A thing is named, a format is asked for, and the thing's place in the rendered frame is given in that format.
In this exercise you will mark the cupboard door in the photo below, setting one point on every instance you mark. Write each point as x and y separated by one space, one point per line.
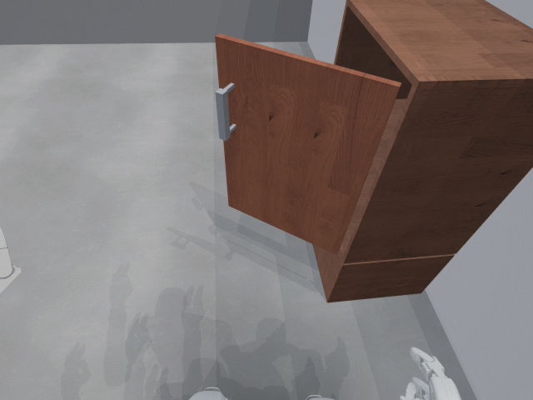
307 132

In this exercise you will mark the handle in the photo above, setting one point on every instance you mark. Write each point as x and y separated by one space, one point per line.
223 112

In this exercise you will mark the robot right hand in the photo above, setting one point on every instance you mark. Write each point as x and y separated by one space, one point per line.
440 386

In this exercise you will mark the robot left hand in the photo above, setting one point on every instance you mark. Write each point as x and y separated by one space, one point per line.
8 272

